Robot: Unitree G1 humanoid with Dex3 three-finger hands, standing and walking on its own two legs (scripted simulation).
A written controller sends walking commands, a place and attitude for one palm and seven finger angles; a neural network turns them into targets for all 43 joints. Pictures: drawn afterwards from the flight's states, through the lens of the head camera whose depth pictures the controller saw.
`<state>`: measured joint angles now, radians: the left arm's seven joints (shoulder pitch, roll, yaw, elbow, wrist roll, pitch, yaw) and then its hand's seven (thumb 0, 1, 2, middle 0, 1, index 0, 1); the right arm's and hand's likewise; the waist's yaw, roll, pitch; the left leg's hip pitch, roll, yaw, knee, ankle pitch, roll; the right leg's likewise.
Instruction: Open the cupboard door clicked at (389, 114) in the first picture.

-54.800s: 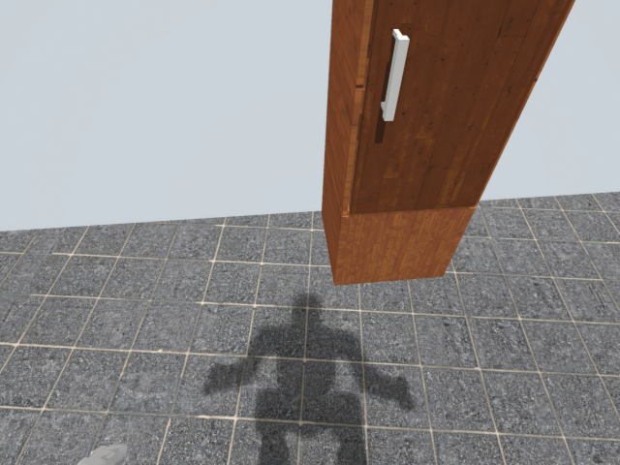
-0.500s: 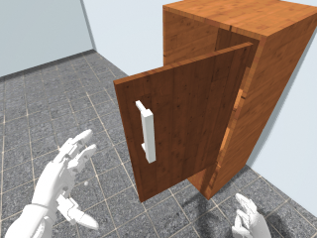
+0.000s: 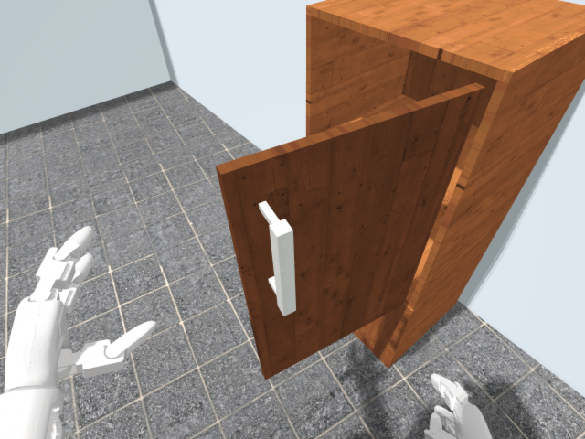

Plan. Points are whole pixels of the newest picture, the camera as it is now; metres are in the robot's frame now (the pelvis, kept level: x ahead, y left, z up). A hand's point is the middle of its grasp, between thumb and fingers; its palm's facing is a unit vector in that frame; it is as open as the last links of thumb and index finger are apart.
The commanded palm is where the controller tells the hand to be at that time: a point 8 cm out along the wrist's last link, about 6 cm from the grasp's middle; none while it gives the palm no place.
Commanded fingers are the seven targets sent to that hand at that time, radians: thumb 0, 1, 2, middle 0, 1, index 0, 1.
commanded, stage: draw the hand back to the body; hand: left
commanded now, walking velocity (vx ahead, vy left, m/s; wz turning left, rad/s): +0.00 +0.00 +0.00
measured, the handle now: (277, 262) +0.32 +0.07 +0.10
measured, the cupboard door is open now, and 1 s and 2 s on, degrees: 79 79 79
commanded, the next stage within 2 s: step back with the hand held close in 0.64 s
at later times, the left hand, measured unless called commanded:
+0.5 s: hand (94, 314) +0.20 +0.25 +0.14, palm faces +0.42 -0.82 -0.40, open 7.6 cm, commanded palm +0.15 +0.29 +0.16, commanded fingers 0.00 0.90 0.90 -0.20 -0.30 -0.20 -0.30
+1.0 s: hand (93, 320) +0.19 +0.24 +0.14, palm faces +0.33 -0.81 -0.49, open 7.4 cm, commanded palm +0.13 +0.28 +0.17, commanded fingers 0.00 0.90 0.90 -0.20 -0.30 -0.20 -0.30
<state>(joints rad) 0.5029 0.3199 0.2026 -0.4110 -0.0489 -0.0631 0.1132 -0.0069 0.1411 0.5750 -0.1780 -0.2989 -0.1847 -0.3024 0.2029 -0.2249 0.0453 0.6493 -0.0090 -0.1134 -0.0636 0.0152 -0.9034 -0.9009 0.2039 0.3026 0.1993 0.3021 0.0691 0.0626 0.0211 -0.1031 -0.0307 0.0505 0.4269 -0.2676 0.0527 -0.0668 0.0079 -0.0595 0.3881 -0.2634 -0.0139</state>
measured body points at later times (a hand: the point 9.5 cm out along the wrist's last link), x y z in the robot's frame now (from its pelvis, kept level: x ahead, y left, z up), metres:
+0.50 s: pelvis +0.01 -0.01 +0.00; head +0.00 -0.03 +0.45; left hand +0.17 +0.29 +0.16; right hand +0.20 -0.24 -0.09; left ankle -0.02 +0.08 -0.74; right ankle -0.03 -0.11 -0.74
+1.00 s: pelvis -0.02 -0.01 +0.00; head -0.01 -0.03 +0.45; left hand +0.17 +0.28 +0.17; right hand +0.16 -0.26 -0.09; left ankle -0.02 +0.08 -0.74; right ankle -0.03 -0.11 -0.74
